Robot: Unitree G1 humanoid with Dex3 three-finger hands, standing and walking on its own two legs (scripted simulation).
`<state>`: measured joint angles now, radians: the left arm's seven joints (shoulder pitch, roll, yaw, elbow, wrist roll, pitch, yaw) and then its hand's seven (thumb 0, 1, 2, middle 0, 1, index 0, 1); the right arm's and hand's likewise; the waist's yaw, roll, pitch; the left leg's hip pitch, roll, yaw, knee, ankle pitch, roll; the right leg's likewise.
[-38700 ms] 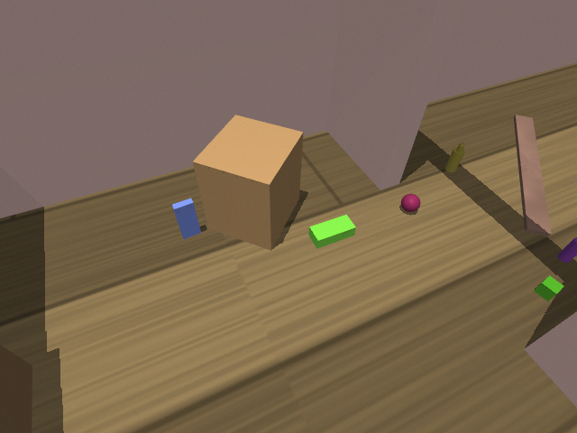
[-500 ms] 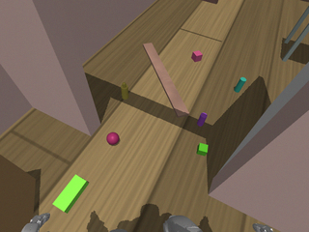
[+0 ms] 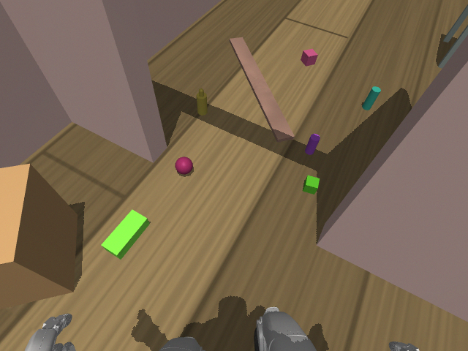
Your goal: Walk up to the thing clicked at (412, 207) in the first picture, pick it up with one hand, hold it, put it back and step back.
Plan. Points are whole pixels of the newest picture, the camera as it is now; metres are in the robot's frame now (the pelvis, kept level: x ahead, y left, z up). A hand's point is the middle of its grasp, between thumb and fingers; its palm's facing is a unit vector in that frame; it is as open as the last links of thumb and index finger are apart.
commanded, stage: step back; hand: left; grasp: from above
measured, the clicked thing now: (184, 165) +0.95 +0.22 -0.71
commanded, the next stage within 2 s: stand in 1.42 s
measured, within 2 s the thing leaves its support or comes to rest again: neither
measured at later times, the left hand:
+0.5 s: hand out of the picture -0.07 +0.25 -0.13, palm faces -0.04 -0.91 -0.41, open 7.4 cm
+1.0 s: hand out of the picture -0.06 +0.24 -0.12, palm faces +0.02 -0.92 -0.38, open 7.4 cm
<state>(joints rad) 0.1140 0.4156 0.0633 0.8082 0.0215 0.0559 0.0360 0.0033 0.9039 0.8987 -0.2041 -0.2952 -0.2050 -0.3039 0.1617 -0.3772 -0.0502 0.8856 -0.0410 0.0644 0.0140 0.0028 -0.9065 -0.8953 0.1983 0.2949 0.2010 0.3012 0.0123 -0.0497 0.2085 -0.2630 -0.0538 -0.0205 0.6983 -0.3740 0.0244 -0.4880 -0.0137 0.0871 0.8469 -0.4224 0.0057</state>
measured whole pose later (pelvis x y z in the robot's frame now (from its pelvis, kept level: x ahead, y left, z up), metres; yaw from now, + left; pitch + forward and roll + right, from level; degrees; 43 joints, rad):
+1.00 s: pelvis -0.13 -0.03 +0.02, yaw +0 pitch -3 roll +0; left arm 0.21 0.36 0.05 0.98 0.03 -0.05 -0.01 0.00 0.90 0.90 -0.20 -0.30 -0.21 -0.30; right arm 0.23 -0.40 -0.06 1.00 -0.03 0.00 0.01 0.00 -0.91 -0.90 0.20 0.30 0.20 0.30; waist 0.03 0.03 0.07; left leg -0.38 0.00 -0.07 0.86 -0.44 0.00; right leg -0.20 0.00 -0.05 0.56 -0.30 -0.02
